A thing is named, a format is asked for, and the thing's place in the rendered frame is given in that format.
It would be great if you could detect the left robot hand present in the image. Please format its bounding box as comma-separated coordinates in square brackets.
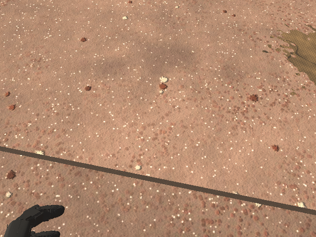
[4, 204, 65, 237]

